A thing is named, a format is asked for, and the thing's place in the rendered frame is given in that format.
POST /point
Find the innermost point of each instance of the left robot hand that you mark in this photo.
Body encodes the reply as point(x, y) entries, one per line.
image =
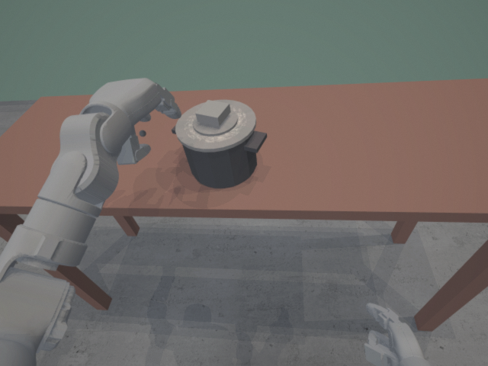
point(137, 98)

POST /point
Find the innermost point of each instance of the pot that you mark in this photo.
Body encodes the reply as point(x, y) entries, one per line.
point(228, 168)

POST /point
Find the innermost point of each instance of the right robot hand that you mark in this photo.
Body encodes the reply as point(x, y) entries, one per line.
point(401, 342)

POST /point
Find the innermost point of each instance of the robot left upper arm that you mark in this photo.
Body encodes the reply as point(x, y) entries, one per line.
point(34, 310)

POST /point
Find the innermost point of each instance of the knob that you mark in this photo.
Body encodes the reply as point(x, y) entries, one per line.
point(213, 112)

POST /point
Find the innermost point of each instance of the left robot forearm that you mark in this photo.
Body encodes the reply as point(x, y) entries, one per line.
point(82, 177)

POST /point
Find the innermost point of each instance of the lid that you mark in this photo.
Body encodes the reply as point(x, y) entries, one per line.
point(236, 128)

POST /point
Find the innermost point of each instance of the table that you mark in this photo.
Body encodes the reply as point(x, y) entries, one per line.
point(392, 151)

